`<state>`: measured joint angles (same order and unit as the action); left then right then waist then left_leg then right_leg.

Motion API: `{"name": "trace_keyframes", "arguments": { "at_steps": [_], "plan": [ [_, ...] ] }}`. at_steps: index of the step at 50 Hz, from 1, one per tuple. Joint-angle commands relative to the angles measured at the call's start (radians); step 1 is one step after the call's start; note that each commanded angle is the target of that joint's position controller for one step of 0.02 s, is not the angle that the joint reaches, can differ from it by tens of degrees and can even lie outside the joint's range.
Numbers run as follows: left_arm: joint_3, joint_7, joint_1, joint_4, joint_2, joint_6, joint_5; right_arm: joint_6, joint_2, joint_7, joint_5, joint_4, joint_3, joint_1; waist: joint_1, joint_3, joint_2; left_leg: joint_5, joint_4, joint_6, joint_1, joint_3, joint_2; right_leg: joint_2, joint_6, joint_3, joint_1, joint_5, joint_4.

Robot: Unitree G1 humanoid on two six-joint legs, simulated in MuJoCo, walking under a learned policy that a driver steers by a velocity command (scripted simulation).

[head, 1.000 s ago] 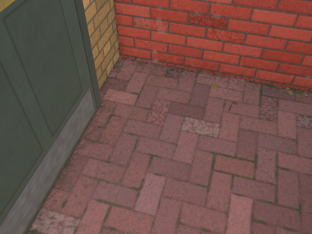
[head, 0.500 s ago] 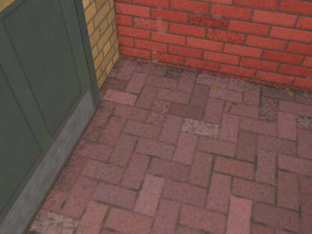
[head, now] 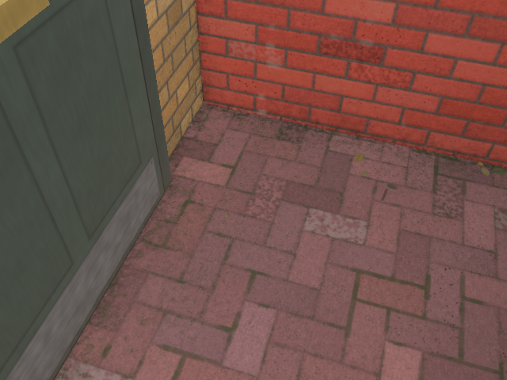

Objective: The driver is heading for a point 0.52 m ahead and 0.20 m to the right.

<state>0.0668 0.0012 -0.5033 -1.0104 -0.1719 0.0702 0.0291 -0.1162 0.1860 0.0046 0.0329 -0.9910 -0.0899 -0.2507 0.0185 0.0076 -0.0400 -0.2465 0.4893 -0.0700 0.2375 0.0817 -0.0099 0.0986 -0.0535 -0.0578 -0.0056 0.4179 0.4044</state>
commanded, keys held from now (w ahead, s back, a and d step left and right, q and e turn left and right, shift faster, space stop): w+e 0.64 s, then no key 0.36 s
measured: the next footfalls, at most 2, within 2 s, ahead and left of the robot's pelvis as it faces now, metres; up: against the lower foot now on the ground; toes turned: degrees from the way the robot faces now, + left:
right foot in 0.46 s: +0.38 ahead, -0.19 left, +0.00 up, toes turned -17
left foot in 0.96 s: +0.65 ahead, -0.10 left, +0.00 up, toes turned -25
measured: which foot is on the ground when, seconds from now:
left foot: down 0.00-0.48, up 0.50-0.94, down 0.96-1.00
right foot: down 0.00-0.00, up 0.02-0.44, down 0.46-0.96, up 0.98-1.00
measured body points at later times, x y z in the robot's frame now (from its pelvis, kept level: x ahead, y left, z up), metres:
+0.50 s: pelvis +0.23 -0.08 -0.03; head +0.26 -0.09 +0.41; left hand +0.47 +0.12 -0.13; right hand +0.15 -0.34 -0.18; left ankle +0.02 +0.11 -0.68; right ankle +0.34 -0.18 -0.74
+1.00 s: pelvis +0.46 -0.14 -0.01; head +0.49 -0.14 +0.44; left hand +0.66 +0.07 -0.13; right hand +0.52 -0.44 -0.10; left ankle +0.61 -0.09 -0.74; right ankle +0.34 -0.19 -0.72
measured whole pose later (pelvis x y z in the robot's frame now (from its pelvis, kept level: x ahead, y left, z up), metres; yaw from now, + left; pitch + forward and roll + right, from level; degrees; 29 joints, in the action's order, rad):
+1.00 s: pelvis +0.46 -0.14 -0.01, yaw -25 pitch +2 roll +0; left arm 0.06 0.02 -0.25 -0.79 -0.26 0.05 0.00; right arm -0.11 0.24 -0.01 0.04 -0.78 -0.04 -0.09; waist 0.04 -0.01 -0.01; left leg -0.03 0.48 -0.03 0.46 0.01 -0.01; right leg -0.11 -0.05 0.11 0.22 0.45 0.68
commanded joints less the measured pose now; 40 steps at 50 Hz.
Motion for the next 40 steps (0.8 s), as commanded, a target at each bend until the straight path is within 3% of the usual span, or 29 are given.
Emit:
{"name": "trace_keyframes", "arguments": {
  "at_steps": [1,2,3,4,5,6,7,9,11,12,13,16,18,19,20,21,22,23,24,25,26,27,28,29,30,33,36,40],
  "plan": [
    [-0.001,-0.018,0.088,0.111,0.005,0.013,0.071,-0.034,0.067,0.014,0.015,-0.019,-0.007,-0.325,-0.172,0.033,0.241,-0.015,-0.171,-0.271,-0.536,-0.460,0.250,-0.095,-0.050,-0.028,0.584,0.015,0.378],
    [0.011,-0.032,0.160,0.141,-0.014,0.035,0.063,-0.034,0.093,0.015,0.057,-0.060,0.001,-0.511,-0.247,0.028,0.257,-0.042,-0.325,-0.319,-0.616,-0.709,0.395,-0.148,-0.057,0.170,0.783,0.181,0.672],
    [0.024,-0.033,0.168,0.124,-0.033,0.064,0.020,-0.039,0.117,0.005,0.068,-0.064,0.005,-0.442,-0.189,-0.107,0.176,-0.097,-0.327,-0.283,-0.487,-0.625,0.437,-0.102,-0.110,0.287,0.882,0.063,0.863],
    [0.036,-0.028,0.161,0.097,-0.063,0.075,0.008,-0.032,0.076,-0.005,0.063,-0.040,0.017,-0.305,-0.129,-0.135,0.081,-0.110,-0.324,-0.244,-0.351,-0.484,0.403,-0.067,-0.138,0.257,0.857,-0.031,0.953],
    [0.033,-0.036,0.140,0.091,-0.031,0.068,0.019,-0.028,0.037,-0.011,0.052,-0.009,0.034,-0.218,-0.083,-0.112,0.061,-0.068,-0.335,-0.224,-0.267,-0.364,0.364,-0.046,-0.159,0.227,0.809,-0.101,0.961],
    [0.024,-0.007,0.166,0.134,-0.075,0.052,-0.136,-0.009,0.112,0.002,-0.077,0.022,0.014,-0.157,-0.032,-0.079,0.054,0.107,-0.352,-0.120,-0.318,-0.300,0.336,0.002,-0.100,0.253,0.810,-0.155,0.871],
    [0.023,0.000,0.162,0.123,-0.074,0.033,-0.144,0.000,0.081,0.007,-0.078,0.013,0.024,-0.143,-0.027,-0.079,0.071,0.195,-0.351,-0.094,-0.312,-0.215,0.312,0.012,-0.072,0.232,0.803,-0.163,0.842],
    [0.016,0.000,0.199,0.145,-0.043,0.003,-0.098,0.006,0.066,0.023,-0.049,0.001,0.027,-0.149,-0.018,-0.106,0.083,0.236,-0.366,-0.079,-0.255,-0.124,0.296,0.034,-0.018,0.181,0.827,-0.170,0.797],
    [0.005,-0.014,0.282,0.199,-0.026,-0.012,-0.066,0.007,0.103,0.028,-0.032,-0.003,0.016,-0.140,-0.024,-0.142,0.084,0.194,-0.395,-0.089,-0.178,-0.065,0.292,0.055,0.020,0.133,0.843,-0.209,0.713],
    [-0.004,-0.021,0.334,0.225,-0.021,-0.011,-0.062,0.004,0.131,0.034,-0.027,0.008,0.009,-0.107,-0.017,-0.153,0.087,0.177,-0.409,-0.091,-0.130,-0.042,0.291,0.062,0.028,0.117,0.823,-0.259,0.639],
    [-0.007,-0.023,0.374,0.240,-0.026,-0.008,-0.066,0.001,0.135,0.033,-0.014,0.018,0.007,-0.088,-0.023,-0.155,0.092,0.194,-0.408,-0.078,-0.091,0.017,0.264,0.058,0.028,0.093,0.778,-0.323,0.570],
    [-0.018,-0.034,0.470,0.276,-0.041,0.001,-0.060,0.004,0.166,0.030,-0.033,0.017,-0.005,-0.135,-0.059,-0.157,0.084,0.204,-0.409,-0.071,-0.127,0.081,0.267,0.038,-0.005,0.027,0.713,-0.382,0.405],
    [-0.015,-0.041,0.521,0.298,-0.059,0.006,-0.064,0.012,0.176,0.030,-0.041,0.016,-0.010,-0.160,-0.064,-0.170,0.084,0.281,-0.375,-0.058,-0.221,0.105,0.281,0.011,-0.038,-0.001,0.707,-0.370,0.317],
    [-0.010,-0.048,0.519,0.305,-0.073,0.005,-0.063,0.021,0.191,0.030,-0.047,0.019,-0.014,-0.163,-0.050,-0.160,0.102,0.449,-0.328,-0.050,-0.269,0.121,0.291,-0.017,-0.060,-0.024,0.673,-0.342,0.286],
    [0.002,-0.053,0.500,0.308,-0.097,0.003,-0.064,0.030,0.211,0.032,-0.043,0.026,-0.018,-0.156,-0.026,-0.126,0.126,0.661,-0.250,-0.036,-0.309,0.138,0.298,-0.056,-0.082,-0.053,0.620,-0.312,0.279],
    [0.020,-0.057,0.431,0.298,-0.134,0.000,-0.066,0.041,0.228,0.032,-0.039,0.037,-0.021,-0.136,0.022,-0.073,0.153,0.847,-0.121,-0.020,-0.325,0.159,0.294,-0.102,-0.105,-0.078,0.522,-0.279,0.280],
    [0.046,-0.058,0.290,0.265,-0.183,-0.002,-0.068,0.051,0.239,0.031,-0.039,0.051,-0.022,-0.108,0.105,0.010,0.157,0.948,0.074,0.000,-0.285,0.176,0.273,-0.156,-0.134,-0.100,0.328,-0.284,0.248],
    [0.084,-0.046,0.132,0.222,-0.256,-0.009,-0.067,0.051,0.230,0.031,-0.039,0.069,-0.013,-0.099,0.181,0.099,0.122,0.849,0.335,0.037,-0.126,0.178,0.231,-0.174,-0.165,-0.048,0.054,-0.298,0.216],
    [0.103,-0.024,0.060,0.204,-0.352,-0.019,-0.061,0.037,0.117,0.026,-0.023,0.112,0.021,-0.135,0.133,0.179,-0.150,0.121,0.742,0.090,0.217,0.174,0.115,0.056,-0.251,0.361,-0.214,-0.185,0.164],
    [0.091,-0.032,0.088,0.245,-0.366,-0.004,-0.048,-0.011,0.064,0.015,-0.047,0.158,0.048,-0.185,0.063,0.388,-0.229,-0.331,1.002,0.100,0.410,-0.084,-0.044,0.248,-0.415,0.937,-0.367,0.015,-0.083],
    [0.066,-0.037,0.095,0.242,-0.272,0.003,-0.041,-0.041,0.172,0.007,-0.084,0.187,0.020,-0.042,0.109,0.321,-0.097,-0.243,1.037,0.073,0.508,-0.191,0.013,0.210,-0.327,0.868,-0.332,0.008,-0.155],
    [0.057,-0.039,0.144,0.232,-0.242,0.009,-0.042,-0.051,0.173,0.007,-0.095,0.202,0.022,-0.004,0.077,0.192,-0.080,-0.153,0.981,0.052,0.542,-0.169,0.055,0.186,-0.279,0.713,-0.200,-0.067,-0.146],
    [0.054,-0.039,0.230,0.256,-0.232,0.010,-0.049,-0.055,0.172,0.016,-0.064,0.202,0.023,0.008,0.025,0.128,0.039,-0.088,0.908,0.047,0.500,-0.169,0.106,0.143,-0.246,0.597,-0.032,-0.180,-0.130],
    [0.045,-0.040,0.298,0.279,-0.207,0.012,-0.038,-0.044,0.190,0.023,-0.047,0.195,0.009,0.002,-0.018,0.088,0.055,-0.055,0.844,0.046,0.428,-0.171,0.139,0.104,-0.231,0.499,0.110,-0.267,-0.136],
    [0.038,-0.038,0.328,0.294,-0.189,0.013,-0.029,-0.026,0.194,0.021,-0.044,0.198,0.004,-0.023,-0.050,0.077,0.033,-0.039,0.812,0.047,0.372,-0.179,0.160,0.078,-0.229,0.453,0.195,-0.286,-0.157],
    [0.039,-0.025,0.309,0.298,-0.206,0.026,-0.034,0.013,0.170,0.024,-0.022,0.218,0.004,-0.002,-0.062,0.037,0.018,0.011,0.683,0.083,0.356,-0.149,0.162,0.049,-0.243,0.359,0.312,-0.436,-0.191],
    [0.038,-0.001,0.261,0.287,-0.217,0.021,-0.028,0.018,0.158,0.032,-0.010,0.253,0.010,0.096,-0.036,0.014,0.003,0.140,0.482,0.122,0.383,-0.119,0.131,0.017,-0.216,0.249,0.317,-0.739,-0.155],
    [0.032,0.014,0.221,0.278,-0.212,-0.001,-0.039,0.010,0.125,0.014,-0.020,0.268,0.027,0.197,0.023,0.054,-0.040,0.371,0.186,0.112,0.297,-0.092,0.066,-0.013,-0.150,0.192,0.265,-0.735,-0.094]
  ]
}}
